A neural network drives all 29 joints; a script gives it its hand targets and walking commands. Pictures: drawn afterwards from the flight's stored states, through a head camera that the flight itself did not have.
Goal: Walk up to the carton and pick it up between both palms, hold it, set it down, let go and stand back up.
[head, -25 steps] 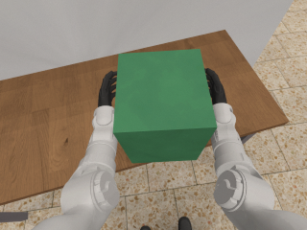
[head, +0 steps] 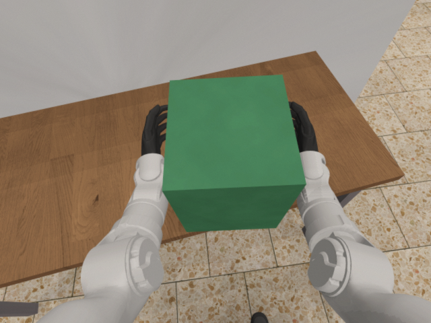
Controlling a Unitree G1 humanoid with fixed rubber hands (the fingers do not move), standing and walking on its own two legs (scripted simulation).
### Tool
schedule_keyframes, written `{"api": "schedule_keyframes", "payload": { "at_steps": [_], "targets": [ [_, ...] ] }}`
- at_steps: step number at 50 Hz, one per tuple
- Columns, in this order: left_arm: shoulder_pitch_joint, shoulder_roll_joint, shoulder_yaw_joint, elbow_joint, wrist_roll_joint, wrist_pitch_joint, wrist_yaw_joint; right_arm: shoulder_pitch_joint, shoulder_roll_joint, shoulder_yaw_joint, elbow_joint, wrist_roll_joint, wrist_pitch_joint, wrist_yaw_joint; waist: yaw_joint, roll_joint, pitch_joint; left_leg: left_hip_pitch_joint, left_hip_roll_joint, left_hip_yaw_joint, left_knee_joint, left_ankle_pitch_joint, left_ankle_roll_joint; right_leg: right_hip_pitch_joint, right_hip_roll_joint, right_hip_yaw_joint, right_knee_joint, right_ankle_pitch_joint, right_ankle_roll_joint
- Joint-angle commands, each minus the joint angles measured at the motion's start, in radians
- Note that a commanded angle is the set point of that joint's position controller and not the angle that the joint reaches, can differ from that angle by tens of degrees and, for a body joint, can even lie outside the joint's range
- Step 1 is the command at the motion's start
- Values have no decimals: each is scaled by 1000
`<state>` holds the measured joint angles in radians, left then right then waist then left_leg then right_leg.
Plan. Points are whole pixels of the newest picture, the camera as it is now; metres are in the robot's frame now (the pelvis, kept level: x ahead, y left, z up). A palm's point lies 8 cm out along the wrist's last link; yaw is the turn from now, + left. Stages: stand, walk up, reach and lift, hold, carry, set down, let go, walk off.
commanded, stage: reach and lift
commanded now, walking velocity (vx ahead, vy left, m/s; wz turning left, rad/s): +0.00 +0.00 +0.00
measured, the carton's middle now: (228, 162) +0.41 -0.03 +0.00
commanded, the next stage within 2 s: none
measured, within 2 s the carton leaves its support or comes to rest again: leaves its support in 0.32 s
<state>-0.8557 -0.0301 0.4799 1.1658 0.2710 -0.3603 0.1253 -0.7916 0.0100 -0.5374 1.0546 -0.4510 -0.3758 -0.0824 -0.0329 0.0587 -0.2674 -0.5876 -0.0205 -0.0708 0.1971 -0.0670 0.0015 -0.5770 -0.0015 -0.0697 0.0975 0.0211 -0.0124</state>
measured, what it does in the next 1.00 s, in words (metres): stands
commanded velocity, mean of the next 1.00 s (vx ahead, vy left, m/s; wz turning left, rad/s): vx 0.00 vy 0.00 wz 0.00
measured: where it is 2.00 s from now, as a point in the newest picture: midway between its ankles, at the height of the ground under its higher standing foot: outside the picture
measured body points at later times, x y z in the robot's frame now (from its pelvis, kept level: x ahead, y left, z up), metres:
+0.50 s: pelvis -0.01 +0.00 +0.00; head +0.04 -0.01 +0.45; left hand +0.43 +0.12 +0.06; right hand +0.41 -0.17 +0.06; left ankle -0.02 +0.12 -0.74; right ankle +0.00 -0.11 -0.74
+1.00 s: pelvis -0.02 -0.01 +0.01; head -0.01 -0.01 +0.46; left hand +0.42 +0.13 +0.14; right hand +0.40 -0.16 +0.13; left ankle -0.02 +0.12 -0.74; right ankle +0.00 -0.11 -0.74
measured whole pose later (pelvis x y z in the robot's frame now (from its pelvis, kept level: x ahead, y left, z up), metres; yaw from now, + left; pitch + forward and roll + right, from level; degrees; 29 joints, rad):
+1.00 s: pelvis -0.02 -0.01 +0.01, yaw +2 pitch +9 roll -1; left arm -0.85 0.01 0.40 1.01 0.21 -0.04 0.07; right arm -0.79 0.03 -0.39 0.94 -0.28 -0.06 -0.12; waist -0.06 0.02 -0.17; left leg -0.29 -0.01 -0.11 0.24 -0.10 -0.01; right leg -0.26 0.01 -0.10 0.14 -0.03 -0.02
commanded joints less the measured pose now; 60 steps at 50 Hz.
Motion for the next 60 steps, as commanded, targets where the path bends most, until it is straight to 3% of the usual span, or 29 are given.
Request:
{"api": "schedule_keyframes", "payload": {
  "at_steps": [1,16,24,35,44,49,54,60],
  "targets": [
    [-596,-561,-299,-27,53,-59,-141,-572,594,374,0,-59,-86,130,-23,-65,-795,99,5,26,47,337,-21,687,11,23,230,607,36],
    [-660,-594,-425,-84,-51,-57,-125,-631,601,493,-32,68,-59,121,-25,-30,-848,146,-4,11,112,332,-34,630,28,27,266,556,30],
    [-718,-606,-496,-177,-116,-16,-115,-659,610,562,-84,156,17,110,-31,-19,-799,180,-6,-4,123,265,-36,625,31,27,273,462,25],
    [-742,-538,-384,-192,-89,113,-147,-708,583,492,-126,188,170,86,-25,-38,-532,210,-10,-9,57,98,-17,704,20,20,208,304,25],
    [-689,-479,-302,-258,-44,234,-187,-690,529,403,-208,155,241,83,-41,-48,-452,271,-11,-4,12,80,-8,775,13,-1,155,285,27],
    [-663,-485,-334,-324,-50,279,-196,-688,522,425,-274,167,249,84,-51,-51,-485,288,-13,2,14,108,-3,821,14,-7,161,331,29],
    [-639,-507,-409,-417,-78,336,-197,-677,521,512,-336,239,269,75,-53,-48,-507,308,-15,2,28,160,-4,863,16,-3,169,391,26],
    [-608,-530,-495,-554,-117,419,-194,-684,516,607,-464,331,314,62,-42,-55,-494,332,-16,-1,44,165,-3,875,20,-3,174,376,28]
  ]
}}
